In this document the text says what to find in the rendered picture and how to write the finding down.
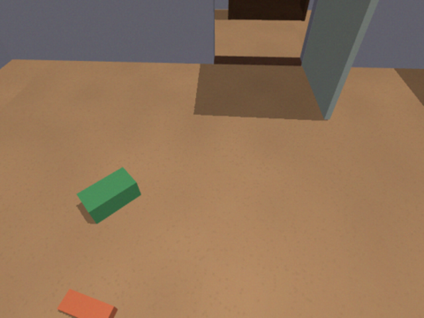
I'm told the bookshelf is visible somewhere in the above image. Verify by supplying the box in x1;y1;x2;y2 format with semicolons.
228;0;309;21

